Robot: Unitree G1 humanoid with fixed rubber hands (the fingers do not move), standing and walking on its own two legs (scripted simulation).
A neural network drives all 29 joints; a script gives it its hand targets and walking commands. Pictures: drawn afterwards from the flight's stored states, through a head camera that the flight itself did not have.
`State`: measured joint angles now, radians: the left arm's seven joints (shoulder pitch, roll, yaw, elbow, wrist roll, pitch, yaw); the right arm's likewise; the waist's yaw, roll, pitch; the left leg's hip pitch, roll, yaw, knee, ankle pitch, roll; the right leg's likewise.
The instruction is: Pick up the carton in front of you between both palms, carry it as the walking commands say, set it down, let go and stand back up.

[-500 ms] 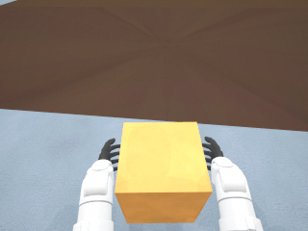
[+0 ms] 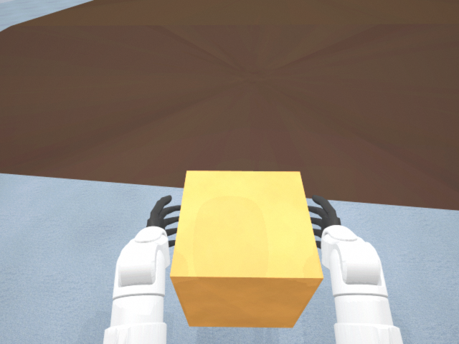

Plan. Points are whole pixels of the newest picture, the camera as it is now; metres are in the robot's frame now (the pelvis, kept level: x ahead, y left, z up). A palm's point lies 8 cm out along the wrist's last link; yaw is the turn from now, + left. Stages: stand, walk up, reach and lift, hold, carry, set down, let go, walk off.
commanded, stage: carry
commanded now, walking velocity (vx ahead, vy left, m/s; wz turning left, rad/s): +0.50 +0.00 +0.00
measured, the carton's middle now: (241, 252) +0.30 +0.00 +0.02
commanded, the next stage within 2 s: none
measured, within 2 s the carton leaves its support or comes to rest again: neither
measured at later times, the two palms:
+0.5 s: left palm (181, 157) +0.51 +0.13 +0.10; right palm (308, 151) +0.52 -0.17 +0.09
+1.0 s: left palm (188, 99) +0.87 +0.15 +0.08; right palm (279, 98) +0.84 -0.15 +0.08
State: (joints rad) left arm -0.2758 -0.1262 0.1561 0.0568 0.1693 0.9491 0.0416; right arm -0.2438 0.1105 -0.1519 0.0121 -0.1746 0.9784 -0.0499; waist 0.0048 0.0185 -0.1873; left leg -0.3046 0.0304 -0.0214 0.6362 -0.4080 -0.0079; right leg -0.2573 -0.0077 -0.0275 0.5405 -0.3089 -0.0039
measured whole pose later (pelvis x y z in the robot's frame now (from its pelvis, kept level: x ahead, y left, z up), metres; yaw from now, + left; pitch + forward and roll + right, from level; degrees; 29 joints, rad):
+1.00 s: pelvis +0.59 +0.02 +0.02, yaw -3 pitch +4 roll -1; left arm -0.12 -0.13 0.09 -0.31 0.11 1.15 0.08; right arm -0.11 0.13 -0.09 -0.31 -0.09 1.16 -0.09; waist -0.04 0.01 -0.05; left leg -0.19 0.01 0.25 0.31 -0.21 0.08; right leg -0.60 -0.10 -0.10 0.91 -0.22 -0.01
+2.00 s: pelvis +1.26 +0.01 +0.01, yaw -1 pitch +6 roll -1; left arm -0.96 0.03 0.31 0.07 0.07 1.35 0.14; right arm -0.93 0.00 -0.31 0.05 -0.05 1.34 -0.15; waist -0.05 -0.02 0.13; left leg -0.33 0.00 0.17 0.51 -0.34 0.10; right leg -0.78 -0.05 -0.04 1.22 -0.37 -0.05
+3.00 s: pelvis +1.89 +0.00 +0.06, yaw +0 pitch +4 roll -1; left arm -0.92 0.00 0.29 0.07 0.09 1.31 0.13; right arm -0.92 -0.03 -0.30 0.05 -0.05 1.34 -0.15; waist 0.02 0.04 0.07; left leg -0.34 0.01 0.03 0.85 -0.57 0.00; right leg -0.55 0.04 -0.13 0.64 -0.29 -0.10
